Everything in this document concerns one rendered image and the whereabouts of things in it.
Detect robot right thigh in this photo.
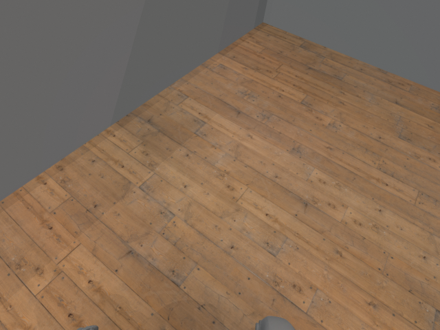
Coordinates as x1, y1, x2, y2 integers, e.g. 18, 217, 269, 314
255, 316, 295, 330

